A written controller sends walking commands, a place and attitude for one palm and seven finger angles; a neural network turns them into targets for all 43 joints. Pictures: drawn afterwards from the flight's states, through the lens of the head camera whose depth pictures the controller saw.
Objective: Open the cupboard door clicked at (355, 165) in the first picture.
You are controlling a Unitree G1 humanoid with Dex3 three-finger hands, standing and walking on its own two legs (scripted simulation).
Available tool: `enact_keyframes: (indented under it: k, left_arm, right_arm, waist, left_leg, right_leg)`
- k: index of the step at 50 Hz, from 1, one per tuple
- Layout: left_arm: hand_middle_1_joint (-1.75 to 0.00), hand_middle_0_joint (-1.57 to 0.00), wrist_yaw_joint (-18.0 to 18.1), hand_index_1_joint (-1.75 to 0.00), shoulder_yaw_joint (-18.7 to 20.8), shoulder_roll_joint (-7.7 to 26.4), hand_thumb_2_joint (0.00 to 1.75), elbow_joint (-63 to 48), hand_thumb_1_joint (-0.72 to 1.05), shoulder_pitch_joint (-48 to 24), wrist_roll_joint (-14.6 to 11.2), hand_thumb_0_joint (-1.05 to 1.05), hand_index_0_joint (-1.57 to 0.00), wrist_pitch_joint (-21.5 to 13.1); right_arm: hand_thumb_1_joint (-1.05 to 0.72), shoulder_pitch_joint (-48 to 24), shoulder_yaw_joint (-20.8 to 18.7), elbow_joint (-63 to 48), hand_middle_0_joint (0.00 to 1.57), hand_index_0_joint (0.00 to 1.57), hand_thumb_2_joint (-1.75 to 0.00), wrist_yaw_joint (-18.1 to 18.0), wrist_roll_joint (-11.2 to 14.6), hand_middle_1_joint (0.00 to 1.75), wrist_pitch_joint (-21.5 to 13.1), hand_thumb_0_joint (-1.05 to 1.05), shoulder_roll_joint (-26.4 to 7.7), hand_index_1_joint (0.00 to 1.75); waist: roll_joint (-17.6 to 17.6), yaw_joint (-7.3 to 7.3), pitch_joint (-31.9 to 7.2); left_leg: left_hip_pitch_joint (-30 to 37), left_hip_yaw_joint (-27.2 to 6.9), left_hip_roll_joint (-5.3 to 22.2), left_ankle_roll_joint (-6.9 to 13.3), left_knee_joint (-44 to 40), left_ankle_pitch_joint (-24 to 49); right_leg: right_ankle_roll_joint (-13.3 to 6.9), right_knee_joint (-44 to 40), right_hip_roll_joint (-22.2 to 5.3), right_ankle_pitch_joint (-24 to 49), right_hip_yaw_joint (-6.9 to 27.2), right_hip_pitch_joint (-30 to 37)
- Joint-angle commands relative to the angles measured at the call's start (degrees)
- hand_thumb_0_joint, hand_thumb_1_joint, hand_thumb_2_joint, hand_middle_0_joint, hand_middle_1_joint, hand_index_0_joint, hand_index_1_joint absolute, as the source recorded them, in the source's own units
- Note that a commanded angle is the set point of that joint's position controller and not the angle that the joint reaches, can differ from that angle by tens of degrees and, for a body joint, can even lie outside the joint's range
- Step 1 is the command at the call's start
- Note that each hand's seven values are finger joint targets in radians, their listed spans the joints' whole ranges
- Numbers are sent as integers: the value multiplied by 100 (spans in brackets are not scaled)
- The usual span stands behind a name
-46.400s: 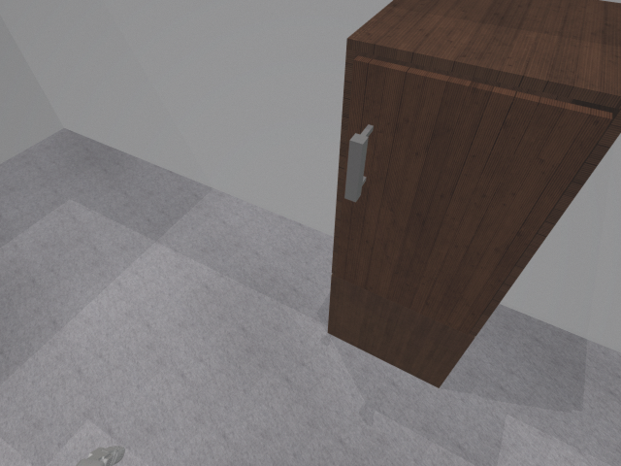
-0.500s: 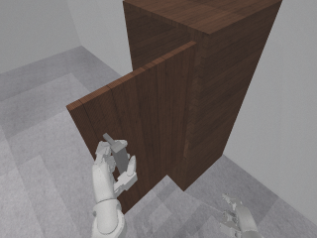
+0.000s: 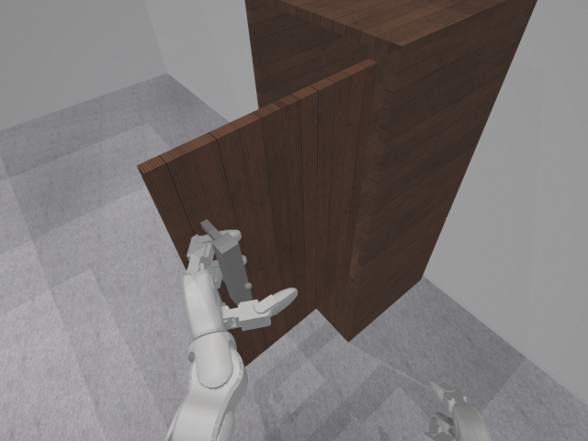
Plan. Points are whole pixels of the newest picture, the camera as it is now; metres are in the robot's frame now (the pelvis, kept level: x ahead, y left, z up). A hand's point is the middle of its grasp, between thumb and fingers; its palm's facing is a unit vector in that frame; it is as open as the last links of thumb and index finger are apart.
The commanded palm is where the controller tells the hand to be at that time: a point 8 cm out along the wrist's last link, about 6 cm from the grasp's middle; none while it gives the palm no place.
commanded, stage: open thumb and fingers to let go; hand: left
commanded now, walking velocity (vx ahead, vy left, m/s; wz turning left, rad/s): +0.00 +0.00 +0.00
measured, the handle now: (225, 263) +0.33 +0.12 +0.08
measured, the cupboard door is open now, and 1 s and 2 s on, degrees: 92 93 93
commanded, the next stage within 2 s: slide the hand sideways off the handle in 0.36 s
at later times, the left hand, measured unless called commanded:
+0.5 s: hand (246, 287) +0.30 +0.08 +0.08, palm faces +0.29 -0.96 -0.03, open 14.9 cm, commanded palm +0.25 +0.12 +0.07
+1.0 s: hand (231, 324) +0.24 +0.10 +0.08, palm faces -0.10 -1.00 -0.03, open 16.3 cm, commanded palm +0.22 +0.16 +0.07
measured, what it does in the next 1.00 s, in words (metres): stands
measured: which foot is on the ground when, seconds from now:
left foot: down 0.00-1.00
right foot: down 0.00-1.00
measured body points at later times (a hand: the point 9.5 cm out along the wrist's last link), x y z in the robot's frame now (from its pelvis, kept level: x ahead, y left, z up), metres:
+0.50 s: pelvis -0.02 +0.03 +0.00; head +0.00 +0.02 +0.45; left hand +0.27 +0.13 +0.08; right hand +0.16 -0.18 -0.10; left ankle -0.01 +0.16 -0.71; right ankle +0.01 -0.10 -0.71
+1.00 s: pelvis -0.01 +0.02 -0.01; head +0.01 +0.01 +0.44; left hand +0.24 +0.15 +0.08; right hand +0.16 -0.19 -0.09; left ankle -0.01 +0.16 -0.71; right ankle +0.01 -0.10 -0.71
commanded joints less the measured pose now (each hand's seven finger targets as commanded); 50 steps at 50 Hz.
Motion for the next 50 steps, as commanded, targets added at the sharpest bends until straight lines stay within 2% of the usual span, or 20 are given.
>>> enact_keyframes:
  k: [1,9,11,17,23,24,25,26,28,29,31,32,33,35,37,40,41,44,46,50]
  left_arm:
    - [-110,-28,99,-110,11,-110,30,-1102,-50,-1649,107,0,-28,-370]
    - [-70,-22,331,-70,-293,-482,30,-981,-50,-1828,255,0,-22,-259]
    - [-60,-20,389,-60,-310,-490,30,-1000,-50,-1840,267,0,-20,-213]
    - [-30,-15,550,-30,-384,-621,30,-967,-50,-2039,250,0,-15,-70]
    - [-30,-15,618,-30,-454,-713,30,-911,-50,-2180,273,0,-15,7]
    - [-30,-15,-661,-30,-1604,-184,30,-791,-50,-2029,848,0,-15,-212]
    - [-30,-15,-1367,-30,-1108,294,30,-1201,-50,-2421,590,0,-15,-467]
    - [-30,-15,-1887,-30,-1068,468,30,-1412,-50,-2470,481,0,-15,-656]
    - [-30,-15,-2803,-30,-1038,586,30,-1282,-50,-2480,43,0,-15,-746]
    - [-30,-15,-3044,-30,-875,528,30,-1262,-50,-2507,-306,0,-15,-699]
    - [-30,-15,-3147,-30,-669,276,30,-1063,-50,-2350,-858,0,-15,-503]
    - [-30,-15,-3073,-30,-394,366,30,-1048,-50,-2100,-1015,0,-15,-443]
    - [-30,-15,-2971,-30,-242,404,30,-1144,-50,-1820,-1065,0,-15,-400]
    - [-30,-15,-2768,-30,-40,564,30,-1287,-50,-1393,-1023,0,-15,-353]
    - [-30,-15,-2587,-30,-85,609,30,-1679,-50,-1146,-813,0,-15,-429]
    - [-30,-15,-2453,-30,51,891,30,-1822,-50,-733,-577,0,-15,-500]
    - [-30,-15,-2460,-30,2,845,30,-1963,-50,-599,-554,0,-15,-520]
    - [-30,-15,-2521,-30,232,1084,30,-2112,-50,-289,-540,0,-15,-543]
    - [-30,-15,-2607,-30,187,1058,30,-2333,-50,-148,-586,0,-15,-533]
    - [-30,-15,-2789,-30,319,1107,30,-2580,-50,518,-780,0,-15,-538]
  right_arm:
    - [-90,-763,-136,-905,20,20,-90,-57,-19,30,-331,0,-389,30]
    - [-90,-707,-149,-935,20,20,-90,46,-17,30,-297,0,-394,30]
    - [-90,-778,-144,-945,20,20,-90,67,-3,30,-264,0,-393,30]
    - [-90,-860,-126,-950,20,20,-90,92,3,30,-202,0,-383,30]
    - [-90,-894,-121,-911,20,20,-90,111,6,30,-192,0,-373,30]
    - [-90,-376,-114,-671,20,20,-90,115,39,30,-168,0,-571,30]
    - [-90,-325,-162,-899,20,20,-90,59,101,30,-174,0,-599,30]
    - [-90,-369,-126,-996,20,20,-90,3,125,30,-248,0,-563,30]
    - [-90,-320,-47,-1074,20,20,-90,-74,261,30,-408,0,-585,30]
    - [-90,-390,-11,-1145,20,20,-90,-117,335,30,-499,0,-566,30]
    - [-90,-476,57,-1194,20,20,-90,-150,433,30,-685,0,-562,30]
    - [-90,-490,33,-1206,20,20,-90,-152,448,30,-761,0,-586,30]
    - [-90,-497,21,-1240,20,20,-90,-136,450,30,-822,0,-598,30]
    - [-90,-454,15,-1283,20,20,-90,-60,426,30,-901,0,-593,30]
    - [-90,-388,-10,-1348,20,20,-90,19,386,30,-945,0,-572,30]
    - [-90,-328,-32,-1370,20,20,-90,84,348,30,-936,0,-606,30]
    - [-90,-366,-25,-1438,20,20,-90,99,339,30,-940,0,-584,30]
    - [-90,-312,-36,-1462,20,20,-90,81,329,30,-919,0,-596,30]
    - [-90,-342,-13,-1511,20,20,-90,70,332,30,-922,0,-570,30]
    - [-90,-273,-26,-1556,20,20,-90,33,357,30,-994,0,-589,30]
  waist:
    - [-819,-16,-943]
    - [-676,-7,-1096]
    - [-465,26,-1071]
    - [-605,39,-1122]
    - [-623,23,-1145]
    - [-989,-480,-770]
    - [-681,-336,-1264]
    - [-400,-237,-1415]
    - [-287,-316,-1203]
    - [-260,-274,-1120]
    - [-431,-263,-772]
    - [-658,-148,-825]
    - [-649,-47,-943]
    - [-666,88,-1028]
    - [-616,104,-1147]
    - [-688,106,-1000]
    - [-579,122,-937]
    - [-611,119,-895]
    - [-372,97,-854]
    - [-510,83,-834]
  left_leg:
    - [50,183,-404,352,-362,782]
    - [56,134,-336,312,-453,991]
    - [67,119,-319,289,-472,977]
    - [29,83,-309,275,-477,915]
    - [1,50,-303,267,-460,816]
    - [157,52,-275,384,-376,937]
    - [140,78,-314,416,-339,1025]
    - [213,101,-344,429,-328,1043]
    - [204,39,-357,422,-374,798]
    - [155,5,-361,400,-429,578]
    - [8,-83,-353,346,-557,137]
    - [-24,-101,-347,319,-607,71]
    - [9,-92,-353,302,-643,199]
    - [18,-69,-352,288,-671,435]
    - [85,-19,-329,291,-631,732]
    - [-44,32,-317,308,-585,687]
    - [-60,77,-316,320,-574,658]
    - [-150,136,-334,330,-510,599]
    - [-148,149,-348,335,-492,600]
    - [-207,153,-361,338,-369,769]
  right_leg:
    - [67,-1192,-39,584,460,607]
    - [-12,-795,97,915,136,557]
    - [-44,-742,115,839,102,503]
    - [-57,-700,153,697,44,458]
    - [-65,-665,168,551,22,369]
    - [-58,-642,122,1041,211,112]
    - [-85,-536,87,1307,243,287]
    - [-86,-445,78,1379,260,381]
    - [-81,-464,96,1152,218,279]
    - [-68,-521,120,884,180,248]
    - [-26,-652,153,328,90,126]
    - [-10,-696,166,201,66,189]
    - [-14,-675,169,287,48,294]
    - [-18,-643,164,466,37,430]
    - [-15,-547,141,787,60,487]
    - [-16,-547,147,736,113,453]
    - [-8,-551,138,735,139,431]
    - [0,-578,138,735,210,485]
    - [2,-571,133,749,209,461]
    - [25,-546,153,1022,215,527]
